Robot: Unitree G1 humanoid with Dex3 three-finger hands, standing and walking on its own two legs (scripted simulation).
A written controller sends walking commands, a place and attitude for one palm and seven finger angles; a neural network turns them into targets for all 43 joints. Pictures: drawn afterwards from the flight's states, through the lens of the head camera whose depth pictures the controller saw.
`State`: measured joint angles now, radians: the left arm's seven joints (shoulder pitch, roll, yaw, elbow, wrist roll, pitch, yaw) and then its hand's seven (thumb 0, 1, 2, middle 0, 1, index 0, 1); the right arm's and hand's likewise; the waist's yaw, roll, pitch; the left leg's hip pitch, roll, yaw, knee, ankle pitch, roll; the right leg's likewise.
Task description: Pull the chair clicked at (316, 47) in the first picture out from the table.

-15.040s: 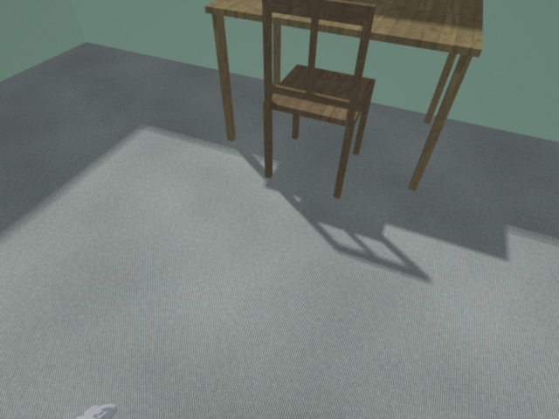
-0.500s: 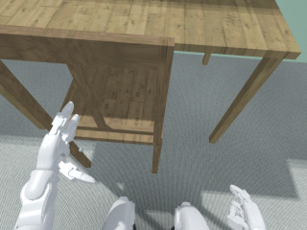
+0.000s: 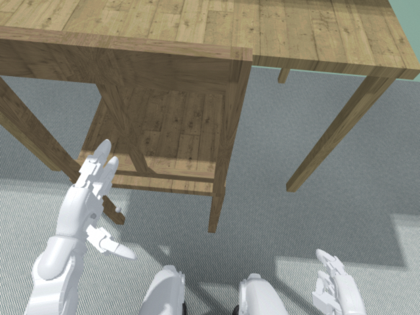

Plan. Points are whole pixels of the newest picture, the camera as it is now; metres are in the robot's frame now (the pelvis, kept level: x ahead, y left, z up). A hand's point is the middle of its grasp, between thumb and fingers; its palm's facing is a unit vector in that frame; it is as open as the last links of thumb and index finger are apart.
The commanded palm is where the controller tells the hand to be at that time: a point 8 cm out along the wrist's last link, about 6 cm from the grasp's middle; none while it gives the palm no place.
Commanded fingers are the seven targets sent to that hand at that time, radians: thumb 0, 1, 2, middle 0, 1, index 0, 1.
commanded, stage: aim the fingers beside a spindle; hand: left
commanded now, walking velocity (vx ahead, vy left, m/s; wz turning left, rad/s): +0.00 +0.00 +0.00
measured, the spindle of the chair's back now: (128, 135) +0.44 +0.18 +0.03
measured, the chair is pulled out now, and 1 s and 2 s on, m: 0.00 0.00 0.00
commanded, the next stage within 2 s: none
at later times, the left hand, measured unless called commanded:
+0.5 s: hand (113, 204) +0.30 +0.19 +0.02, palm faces -0.05 -1.00 -0.03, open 16.9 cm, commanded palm +0.28 +0.23 +0.03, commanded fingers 0.00 -0.50 0.30 -0.06 -0.08 -0.06 -0.08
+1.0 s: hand (126, 213) +0.28 +0.15 +0.04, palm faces -0.14 -0.99 -0.03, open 16.9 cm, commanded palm +0.28 +0.23 +0.04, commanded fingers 0.00 -0.50 0.30 -0.06 -0.08 -0.06 -0.08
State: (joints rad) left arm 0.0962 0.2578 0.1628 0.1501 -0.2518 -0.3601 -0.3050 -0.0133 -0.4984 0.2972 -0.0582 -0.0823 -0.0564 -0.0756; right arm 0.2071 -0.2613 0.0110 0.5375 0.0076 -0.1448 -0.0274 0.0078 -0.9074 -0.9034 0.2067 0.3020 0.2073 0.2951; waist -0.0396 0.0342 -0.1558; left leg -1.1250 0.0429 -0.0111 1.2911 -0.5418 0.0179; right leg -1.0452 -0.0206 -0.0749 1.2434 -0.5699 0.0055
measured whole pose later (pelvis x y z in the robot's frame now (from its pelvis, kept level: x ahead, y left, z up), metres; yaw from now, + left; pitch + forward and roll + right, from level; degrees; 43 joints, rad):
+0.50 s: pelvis +0.00 +0.00 +0.00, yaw +0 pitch +22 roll -3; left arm 0.02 0.26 0.19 0.26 -0.23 -0.35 -0.27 -0.01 -0.50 0.30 -0.06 -0.08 -0.06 -0.08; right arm 0.19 -0.26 0.03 0.54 0.01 -0.11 -0.02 0.01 -0.91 -0.90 0.21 0.30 0.21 0.30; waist -0.04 0.03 -0.18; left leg -1.14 0.04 -0.01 1.30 -0.54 0.02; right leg -1.06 -0.02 -0.08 1.26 -0.58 0.01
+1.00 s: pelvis +0.00 +0.00 +0.00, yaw +0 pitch +21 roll -3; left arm 0.16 0.24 0.11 0.07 -0.23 -0.38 -0.26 -0.01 -0.50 0.30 -0.06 -0.08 -0.06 -0.08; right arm 0.20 -0.25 0.01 0.53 0.00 -0.14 -0.03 0.01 -0.91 -0.90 0.21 0.30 0.21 0.30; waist -0.04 0.03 -0.16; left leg -1.10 0.04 -0.01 1.28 -0.54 0.01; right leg -1.03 -0.02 -0.07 1.24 -0.57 0.00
